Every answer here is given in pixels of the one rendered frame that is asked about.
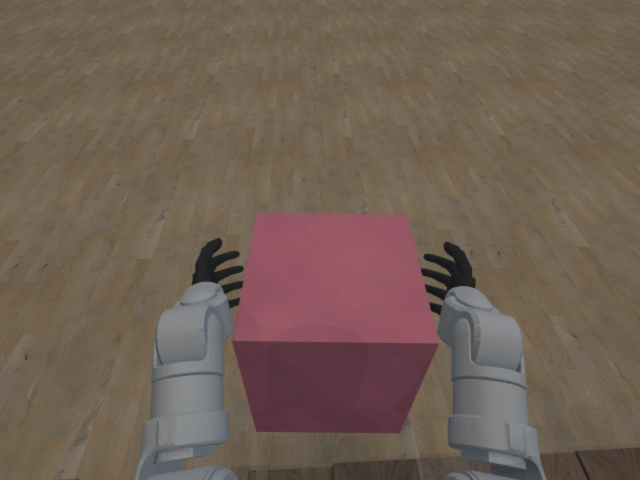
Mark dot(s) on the carton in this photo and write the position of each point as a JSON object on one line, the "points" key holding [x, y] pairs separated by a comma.
{"points": [[334, 332]]}

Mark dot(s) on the right robot hand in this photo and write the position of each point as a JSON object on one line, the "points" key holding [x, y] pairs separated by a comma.
{"points": [[461, 273]]}

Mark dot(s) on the robot left forearm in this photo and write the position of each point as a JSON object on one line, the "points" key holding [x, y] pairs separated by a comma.
{"points": [[187, 417]]}

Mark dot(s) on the left robot hand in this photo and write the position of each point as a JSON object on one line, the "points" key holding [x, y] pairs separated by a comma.
{"points": [[206, 264]]}

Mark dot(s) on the robot right forearm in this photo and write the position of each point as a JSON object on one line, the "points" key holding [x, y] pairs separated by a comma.
{"points": [[490, 416]]}

